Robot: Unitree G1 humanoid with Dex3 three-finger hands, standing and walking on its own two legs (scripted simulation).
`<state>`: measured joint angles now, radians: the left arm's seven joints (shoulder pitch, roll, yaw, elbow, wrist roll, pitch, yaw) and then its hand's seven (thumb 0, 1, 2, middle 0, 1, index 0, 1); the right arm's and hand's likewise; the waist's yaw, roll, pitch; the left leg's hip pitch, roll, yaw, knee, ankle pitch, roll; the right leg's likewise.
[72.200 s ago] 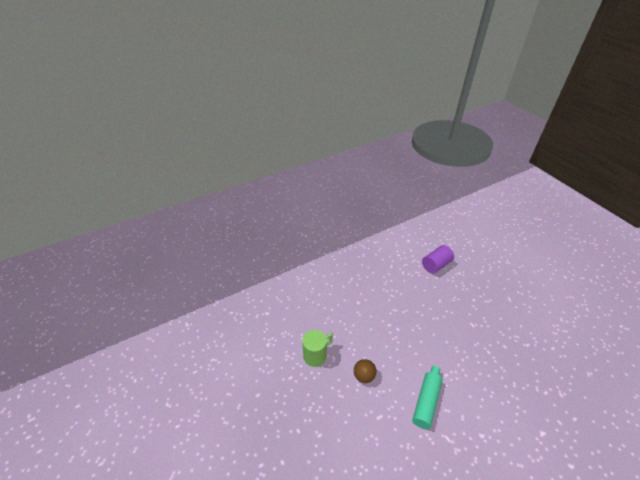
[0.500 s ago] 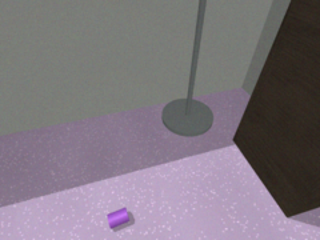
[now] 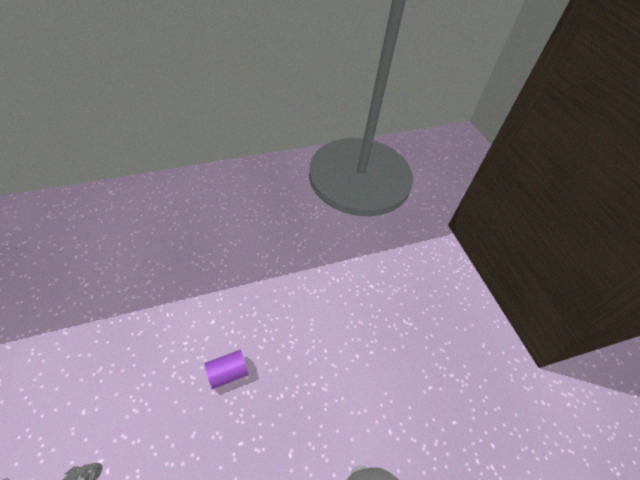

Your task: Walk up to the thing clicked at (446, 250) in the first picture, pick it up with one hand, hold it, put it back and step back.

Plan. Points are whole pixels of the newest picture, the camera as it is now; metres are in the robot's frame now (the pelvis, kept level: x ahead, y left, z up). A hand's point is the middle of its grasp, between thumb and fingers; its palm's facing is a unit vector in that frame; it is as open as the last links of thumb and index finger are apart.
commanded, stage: step back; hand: left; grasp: from above
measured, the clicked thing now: (226, 369) +0.52 +0.23 -0.73
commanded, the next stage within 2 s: none
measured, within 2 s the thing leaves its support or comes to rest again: neither
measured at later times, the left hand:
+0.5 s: hand out of the picture -0.05 +0.23 -0.13, palm faces -0.05 -0.90 -0.42, open 7.4 cm
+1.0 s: hand out of the picture -0.15 +0.24 -0.16, palm faces +0.00 -0.93 -0.36, open 7.4 cm
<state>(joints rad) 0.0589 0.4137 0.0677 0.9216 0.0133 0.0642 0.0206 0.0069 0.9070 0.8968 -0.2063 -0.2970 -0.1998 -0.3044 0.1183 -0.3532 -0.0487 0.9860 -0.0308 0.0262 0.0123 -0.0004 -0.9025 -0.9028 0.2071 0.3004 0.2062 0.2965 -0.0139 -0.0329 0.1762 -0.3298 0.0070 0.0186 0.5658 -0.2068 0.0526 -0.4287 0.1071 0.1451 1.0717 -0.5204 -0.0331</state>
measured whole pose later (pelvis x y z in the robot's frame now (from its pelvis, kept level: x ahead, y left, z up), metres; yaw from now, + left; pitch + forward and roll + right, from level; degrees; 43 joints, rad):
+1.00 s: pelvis -0.26 -0.03 +0.00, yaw -1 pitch -1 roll -1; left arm 0.15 0.39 0.08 0.81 0.02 0.06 0.02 0.01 0.91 0.90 -0.21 -0.30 -0.20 -0.30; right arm 0.11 -0.36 -0.04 0.83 -0.03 0.02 -0.01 0.00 -0.90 -0.90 0.21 0.30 0.21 0.30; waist 0.01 -0.03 0.16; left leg -0.33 0.01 0.01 0.58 -0.22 0.04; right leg -0.38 0.08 0.14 1.10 -0.51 0.03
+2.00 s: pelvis -0.56 -0.06 +0.00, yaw -2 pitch -3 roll +0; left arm 0.26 0.36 0.05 0.96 0.05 0.01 0.00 0.01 0.90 0.90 -0.21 -0.30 -0.20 -0.31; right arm 0.13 -0.39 -0.04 0.91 -0.02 0.05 0.01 0.00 -0.90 -0.90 0.21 0.30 0.21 0.30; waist 0.05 0.03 0.08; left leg -0.41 -0.02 -0.08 0.83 -0.45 0.00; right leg -0.19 0.02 0.05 0.60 -0.36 -0.01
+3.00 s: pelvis -0.54 -0.05 +0.01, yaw +2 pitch -2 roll +0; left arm 0.07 0.36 0.02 1.07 0.01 -0.01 0.00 0.01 0.91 0.90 -0.21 -0.30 -0.20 -0.30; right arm 0.06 -0.33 -0.03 1.06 -0.01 -0.02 0.00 0.00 -0.90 -0.90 0.21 0.30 0.21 0.30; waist 0.02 0.00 0.06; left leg -0.18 -0.01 -0.02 0.50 -0.28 0.01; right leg -0.11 -0.03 -0.04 0.46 -0.32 0.01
